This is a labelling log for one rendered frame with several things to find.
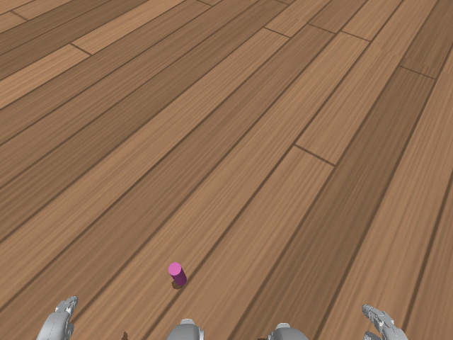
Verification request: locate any can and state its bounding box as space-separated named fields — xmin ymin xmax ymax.
xmin=168 ymin=262 xmax=187 ymax=286

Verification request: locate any left robot hand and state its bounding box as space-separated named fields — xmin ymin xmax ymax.
xmin=36 ymin=296 xmax=78 ymax=340

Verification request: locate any right robot hand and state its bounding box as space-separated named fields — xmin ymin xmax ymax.
xmin=362 ymin=304 xmax=408 ymax=340

